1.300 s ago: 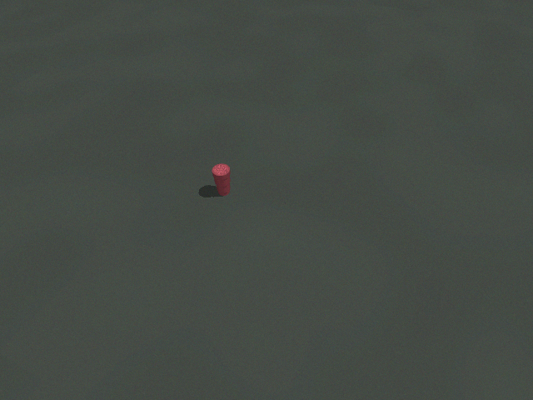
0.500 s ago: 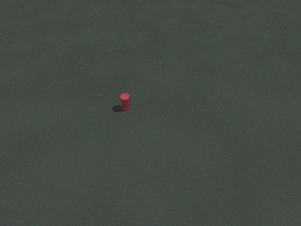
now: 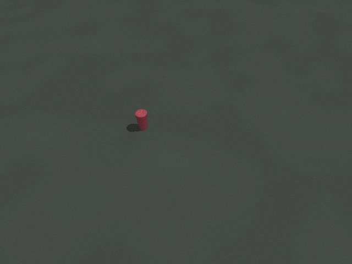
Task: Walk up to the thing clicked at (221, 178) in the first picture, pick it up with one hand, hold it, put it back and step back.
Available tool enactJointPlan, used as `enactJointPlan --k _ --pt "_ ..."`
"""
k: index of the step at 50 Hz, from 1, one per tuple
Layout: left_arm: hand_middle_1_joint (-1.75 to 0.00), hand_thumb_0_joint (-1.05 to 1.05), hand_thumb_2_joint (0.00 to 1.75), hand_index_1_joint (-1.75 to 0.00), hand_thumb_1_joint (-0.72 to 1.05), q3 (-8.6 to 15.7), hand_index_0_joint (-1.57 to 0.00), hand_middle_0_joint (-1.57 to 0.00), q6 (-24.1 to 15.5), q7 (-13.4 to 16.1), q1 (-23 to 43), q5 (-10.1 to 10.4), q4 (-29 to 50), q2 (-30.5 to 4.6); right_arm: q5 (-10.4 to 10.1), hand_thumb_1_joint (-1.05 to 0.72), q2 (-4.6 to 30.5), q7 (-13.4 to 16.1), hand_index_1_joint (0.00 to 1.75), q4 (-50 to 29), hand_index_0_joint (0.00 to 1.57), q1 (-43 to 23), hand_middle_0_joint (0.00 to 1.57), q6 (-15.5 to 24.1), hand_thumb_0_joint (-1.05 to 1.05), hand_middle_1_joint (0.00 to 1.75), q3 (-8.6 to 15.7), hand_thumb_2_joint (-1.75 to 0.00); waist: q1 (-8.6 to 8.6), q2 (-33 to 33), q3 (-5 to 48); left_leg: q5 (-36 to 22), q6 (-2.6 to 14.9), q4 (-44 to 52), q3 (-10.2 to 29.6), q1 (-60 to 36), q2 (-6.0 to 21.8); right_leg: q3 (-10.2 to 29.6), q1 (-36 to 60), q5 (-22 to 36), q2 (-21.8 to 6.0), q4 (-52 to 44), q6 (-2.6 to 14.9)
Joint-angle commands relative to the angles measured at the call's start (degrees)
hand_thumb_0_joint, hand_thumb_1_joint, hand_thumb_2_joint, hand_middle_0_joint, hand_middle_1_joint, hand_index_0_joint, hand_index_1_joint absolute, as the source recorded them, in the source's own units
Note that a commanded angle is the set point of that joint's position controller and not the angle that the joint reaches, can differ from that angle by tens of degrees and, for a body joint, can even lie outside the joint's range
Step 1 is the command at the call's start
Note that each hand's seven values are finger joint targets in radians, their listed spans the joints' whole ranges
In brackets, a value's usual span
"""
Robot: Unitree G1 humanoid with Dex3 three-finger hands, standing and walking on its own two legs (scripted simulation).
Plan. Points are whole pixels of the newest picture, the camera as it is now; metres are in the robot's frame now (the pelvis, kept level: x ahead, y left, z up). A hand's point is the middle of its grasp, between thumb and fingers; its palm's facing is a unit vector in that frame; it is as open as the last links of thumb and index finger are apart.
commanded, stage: walk up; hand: left
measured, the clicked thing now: (142, 120) +1.20 +0.26 -0.69
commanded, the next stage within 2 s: none
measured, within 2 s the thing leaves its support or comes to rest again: neither
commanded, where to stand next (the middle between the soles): +0.87 +0.04 m, yaw +2 degrees
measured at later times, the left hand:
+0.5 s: hand out of the picture +0.17 +0.27 -0.17, palm faces +0.10 -0.93 -0.35, open 7.4 cm
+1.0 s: hand (100, 157) +0.47 +0.26 -0.12, palm faces +0.04 -0.90 -0.44, open 7.4 cm
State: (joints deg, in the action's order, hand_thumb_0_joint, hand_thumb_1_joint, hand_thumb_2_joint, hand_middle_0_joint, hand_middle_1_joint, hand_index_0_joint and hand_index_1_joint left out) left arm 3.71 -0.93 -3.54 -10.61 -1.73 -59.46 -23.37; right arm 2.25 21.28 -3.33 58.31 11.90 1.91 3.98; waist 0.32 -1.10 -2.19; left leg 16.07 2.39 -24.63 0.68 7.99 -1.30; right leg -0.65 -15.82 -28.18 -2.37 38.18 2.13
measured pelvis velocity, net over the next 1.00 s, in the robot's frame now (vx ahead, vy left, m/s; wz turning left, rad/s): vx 0.42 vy -0.03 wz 0.06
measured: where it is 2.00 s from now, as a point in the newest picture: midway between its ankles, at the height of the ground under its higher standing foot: (169, 172)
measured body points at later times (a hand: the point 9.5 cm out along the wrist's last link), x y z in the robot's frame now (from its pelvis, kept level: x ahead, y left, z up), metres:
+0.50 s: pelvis +0.19 +0.00 -0.02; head +0.22 +0.01 +0.42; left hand +0.16 +0.32 -0.15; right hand +0.36 -0.29 -0.12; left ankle +0.29 +0.11 -0.74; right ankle +0.04 -0.13 -0.71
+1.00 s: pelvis +0.42 -0.03 -0.01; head +0.43 -0.06 +0.43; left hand +0.47 +0.31 -0.09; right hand +0.48 -0.35 -0.15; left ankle +0.33 +0.10 -0.68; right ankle +0.48 -0.14 -0.74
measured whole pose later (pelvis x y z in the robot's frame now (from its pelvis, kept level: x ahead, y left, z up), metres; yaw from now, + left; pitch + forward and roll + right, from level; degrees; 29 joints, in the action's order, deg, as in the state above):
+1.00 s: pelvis +0.42 -0.03 -0.01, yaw +4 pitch -3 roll +0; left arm 3.3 -5.6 -3.0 -16.6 -0.4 -48.9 -23.3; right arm 0.4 25.6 -3.0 50.2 19.2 1.2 3.3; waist -0.4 4.1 -4.0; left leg 26.1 2.2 -60.2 0.7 17.6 0.6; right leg -4.1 -19.3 -13.8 -3.2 35.6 0.8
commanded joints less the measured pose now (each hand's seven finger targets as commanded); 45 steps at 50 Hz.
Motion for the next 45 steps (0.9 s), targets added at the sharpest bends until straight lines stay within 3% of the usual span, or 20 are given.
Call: enactJointPlan --k 1,2,3,4,5,8,10,15,18,22,23,24,25,26,29,34,39,43,44,45 --pt "-0.3 0.0 0.9 -0.3 0.9 3.7 -0.2 -0.2 -3.3 0.1 -4.6 -0.1 4.3 -10.8 -0.2 -0.9 15.8 0.4 0.3 -8.0 0.2 -8.6 0.2 1.1 0.0 0.3 4.3 -0.9 -4.84 8.6 1.0 13.1 7.27 5.2 10.5 6.9 11.0 -2.0 8.5 10.7 -0.1 -11.3 0.24" --pt "-0.3 0.0 0.9 -0.3 0.9 4.8 -0.2 -0.2 -3.5 0.8 -12.3 -0.4 1.7 -12.3 -0.1 -0.9 13.3 0.4 0.3 -9.1 0.2 -10.3 0.2 0.7 0.0 0.3 3.3 -0.9 -8.89 2.8 2.6 12.4 4.93 -5.1 5.5 18.0 7.0 -4.0 23.6 12.7 2.2 -13.7 0.14" --pt "-0.3 0.0 0.9 -0.3 0.9 6.4 -0.2 -0.2 -3.9 1.7 -19.5 -1.1 0.7 -17.3 -0.5 -0.9 8.2 0.3 0.3 -10.5 0.2 -9.8 0.2 0.7 0.0 0.3 1.7 -0.9 -12.39 -14.9 3.4 17.8 1.98 -24.7 -0.8 32.1 -2.0 12.6 32.0 -3.6 -6.9 -23.6 1.81" --pt "-0.3 0.0 0.9 -0.3 0.9 6.5 -0.2 -0.2 -4.4 1.9 -15.3 -1.5 3.6 -21.2 -0.6 -0.9 8.6 0.9 0.3 -12.0 0.2 -9.8 0.2 0.5 0.0 0.3 1.5 -0.9 -9.72 -14.6 -1.1 17.1 -0.62 -34.4 4.4 39.1 -3.6 36.0 24.6 -18.4 -22.1 -33.9 7.18" --pt "-0.3 0.0 0.9 -0.3 0.9 5.6 -0.2 -0.2 -4.4 1.8 -8.9 -0.8 6.7 -20.2 -0.7 -0.9 13.1 1.1 0.3 -10.5 0.2 -9.2 0.2 0.6 0.0 0.3 2.3 -0.9 -6.61 -3.9 -6.4 11.4 -0.74 -36.5 9.8 36.5 1.7 37.1 16.7 -19.8 -24.6 -34.7 10.11" --pt "-0.3 0.0 0.9 -0.3 0.9 4.0 -0.2 -0.2 -5.4 2.2 -2.8 0.6 9.6 -14.2 -1.4 -0.9 13.9 0.2 0.3 -6.9 0.2 -1.1 0.2 1.4 0.0 0.3 2.3 -0.9 -1.47 -2.7 -6.5 1.3 -1.33 -33.4 8.7 31.2 4.9 16.3 16.8 4.7 -14.8 -31.4 7.7" --pt "-0.3 0.0 0.9 -0.3 0.9 3.7 -0.2 -0.2 -5.6 2.2 -4.9 1.2 9.6 -13.5 -1.4 -0.9 12.8 -0.8 0.3 -6.8 0.2 -0.3 0.2 1.1 0.0 0.3 2.0 -0.9 -1.68 -4.9 -4.9 -1.4 -2.16 -28.4 5.9 27.1 3.7 6.6 16.8 22.8 -11.4 -28.3 5.86" --pt "-0.3 0.0 0.9 -0.3 0.9 4.1 -0.2 -0.2 -5.0 2.1 -6.9 0.7 11.5 -14.7 -1.1 -0.9 11.0 -2.0 0.3 -11.7 0.2 -6.9 0.2 0.5 0.0 0.3 1.9 -0.9 -3.35 -6.2 -5.4 -8.2 -2.05 -12.8 -0.7 20.4 3.3 -1.5 14.1 32.5 -9.1 -25.8 5.4" --pt "-0.3 0.0 0.9 -0.3 0.9 3.8 -0.2 -0.2 -4.8 2.2 -8.0 0.8 12.2 -15.6 -0.9 -0.9 10.9 -2.0 0.3 -13.2 0.2 -7.9 0.2 0.5 0.0 0.3 2.5 -0.9 -3.6 -6.1 -4.2 -10.5 0.01 -9.7 -3.5 14.4 4.2 -0.6 12.4 32.9 -12.1 -24.9 6.58" --pt "-0.3 0.0 0.9 -0.3 0.9 2.6 -0.2 -0.2 -4.3 3.0 -8.6 1.6 13.8 -13.8 0.5 -0.9 14.7 -0.9 0.3 -10.1 0.2 9.6 0.2 1.2 0.0 0.3 5.1 -0.9 5.26 3.9 4.5 -5.1 4.99 -6.0 -3.2 -9.7 1.6 -5.3 3.6 41.2 -7.4 5.3 4.44" --pt "-0.3 0.0 0.9 -0.3 0.9 1.4 -0.2 -0.2 -3.9 2.9 -13.0 2.4 14.2 -9.6 1.4 -0.9 18.7 -0.2 0.3 -10.2 0.2 15.7 0.2 1.5 0.0 0.3 6.9 -0.9 6.89 15.3 10.3 5.2 9.04 -1.0 13.6 -20.5 11.9 -6.5 -8.2 25.2 -0.8 23.2 1.43" --pt "-0.3 0.0 0.9 -0.3 0.9 1.9 -0.2 -0.2 -3.8 3.1 -15.3 3.1 14.4 -10.3 -0.3 -0.9 22.5 0.2 0.3 -11.9 0.2 15.3 0.2 1.9 0.0 0.3 7.3 -0.9 6.37 17.7 14.0 9.4 15.87 7.5 41.8 -24.6 24.7 0.6 -19.5 -3.1 8.5 33.8 0.77" --pt "-0.3 0.0 0.9 -0.3 0.9 2.0 -0.2 -0.2 -3.8 3.3 -10.7 2.0 13.9 -15.1 -2.9 -0.9 21.6 0.5 0.3 -12.7 0.2 11.8 0.2 1.8 0.0 0.3 7.7 -0.9 6.08 6.9 11.8 15.7 16.2 10.6 39.7 -16.5 24.6 8.3 -17.6 -1.5 2.8 36.8 2.3" --pt "-0.3 0.0 0.9 -0.3 0.9 1.4 -0.2 -0.2 -3.8 2.9 -11.4 2.2 13.5 -14.7 -3.1 -0.9 19.2 1.0 0.3 -14.0 0.2 6.9 0.2 1.8 0.0 0.3 6.3 -0.9 2.92 4.0 5.3 13.2 12.61 10.5 28.0 -8.3 22.4 9.1 -16.9 3.3 0.3 36.2 2.1" --pt "-0.3 0.0 0.9 -0.3 0.9 1.6 -0.2 -0.2 -3.5 1.8 -15.1 2.1 11.3 -12.8 -2.5 -0.9 14.8 1.2 0.3 -15.0 0.2 2.2 0.2 2.8 0.0 0.3 3.8 -0.9 -0.36 6.7 -2.1 0.5 9.34 12.0 11.8 4.5 17.0 6.1 -12.1 8.1 -2.8 25.4 0.57" --pt "-0.3 0.0 0.9 -0.3 0.9 2.2 -0.2 -0.2 -3.3 -0.1 -11.3 0.8 12.9 -11.4 -1.6 -0.9 16.1 0.4 0.3 -16.2 0.2 2.6 0.2 4.2 0.0 0.3 4.1 -0.9 -0.02 9.5 -3.6 5.9 11.65 14.6 7.0 6.3 16.2 1.1 -12.8 12.1 -5.0 10.3 -2.15" --pt "-0.3 0.0 0.9 -0.3 0.9 3.2 -0.2 -0.2 -3.9 -1.0 -7.3 1.0 13.2 -10.8 -1.9 -0.9 17.0 0.0 0.3 -16.9 0.2 1.7 0.2 4.1 0.0 0.3 4.1 -0.9 -0.63 8.9 -3.8 10.6 9.3 13.0 5.1 9.9 15.3 -0.5 -6.0 20.9 -4.1 -0.8 -1.04" --pt "-0.3 0.0 0.9 -0.3 0.9 3.7 -0.2 -0.2 -4.8 -0.3 -10.1 0.5 11.6 -11.5 -1.8 -0.9 15.6 0.1 0.3 -16.8 0.2 2.5 0.2 3.1 0.0 0.3 3.3 -0.9 -2.83 3.7 0.1 1.1 6.83 -0.5 0.8 9.7 11.9 -4.6 6.1 19.0 0.1 -7.5 -0.65" --pt "-0.3 0.0 0.9 -0.3 0.9 4.6 -0.2 -0.2 -5.3 0.4 -14.5 0.4 10.7 -13.3 -1.7 -0.9 13.4 0.2 0.3 -16.7 0.2 4.8 0.2 3.0 0.0 0.3 2.3 -0.9 -5.04 -1.8 3.8 -5.8 5.25 -12.3 -1.6 11.5 9.4 -3.3 14.5 14.2 1.0 -9.8 0.6" --pt "-0.3 0.0 0.9 -0.3 0.9 5.9 -0.2 -0.2 -5.9 1.4 -20.2 0.1 10.2 -17.3 -2.0 -0.9 10.1 0.3 0.3 -17.3 0.2 7.1 0.2 3.1 0.0 0.3 1.1 -0.9 -7.31 -13.5 7.1 -1.3 2.7 -30.1 -5.6 18.9 4.1 11.6 21.4 7.2 -8.9 -15.9 3.39"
